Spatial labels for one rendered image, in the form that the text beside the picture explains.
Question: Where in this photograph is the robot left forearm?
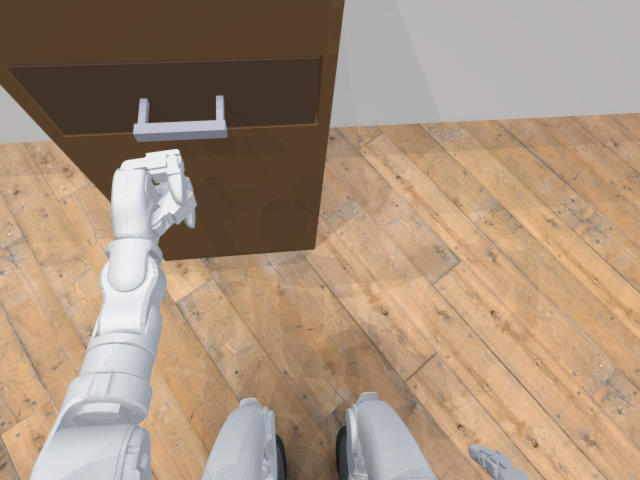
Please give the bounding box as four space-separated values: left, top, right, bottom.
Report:
29 237 167 480

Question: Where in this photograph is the drawer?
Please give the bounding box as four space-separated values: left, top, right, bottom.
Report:
7 55 319 135

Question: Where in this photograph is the robot left upper arm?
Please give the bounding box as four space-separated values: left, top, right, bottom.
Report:
35 423 152 480

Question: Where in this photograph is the right robot hand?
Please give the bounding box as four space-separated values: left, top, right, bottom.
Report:
468 444 530 480

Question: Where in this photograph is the left robot hand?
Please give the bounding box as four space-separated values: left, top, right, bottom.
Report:
111 149 197 245

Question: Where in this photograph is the handle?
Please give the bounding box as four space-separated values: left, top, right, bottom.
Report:
133 95 227 142

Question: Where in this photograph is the robot right shin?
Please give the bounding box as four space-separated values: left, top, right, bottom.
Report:
346 392 379 480

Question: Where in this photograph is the cabinet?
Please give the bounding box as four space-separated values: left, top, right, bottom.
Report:
0 0 345 261

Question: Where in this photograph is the right robot thigh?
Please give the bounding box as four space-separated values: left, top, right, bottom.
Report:
345 400 437 480

